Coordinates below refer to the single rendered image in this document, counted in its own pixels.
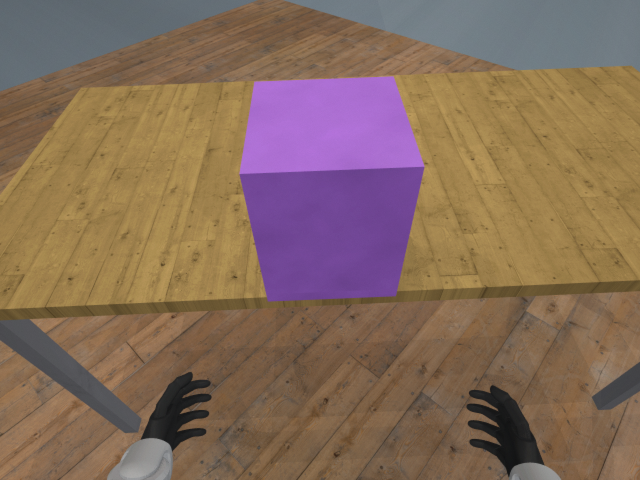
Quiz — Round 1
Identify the carton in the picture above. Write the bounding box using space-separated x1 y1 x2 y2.
239 76 425 302

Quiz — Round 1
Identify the left robot hand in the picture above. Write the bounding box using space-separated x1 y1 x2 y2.
141 372 212 451

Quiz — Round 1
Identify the table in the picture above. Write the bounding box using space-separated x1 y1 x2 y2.
0 66 640 433

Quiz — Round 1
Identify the left robot forearm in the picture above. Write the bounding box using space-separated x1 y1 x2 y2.
107 438 173 480

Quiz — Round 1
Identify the right robot hand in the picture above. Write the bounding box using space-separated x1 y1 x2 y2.
466 385 544 477

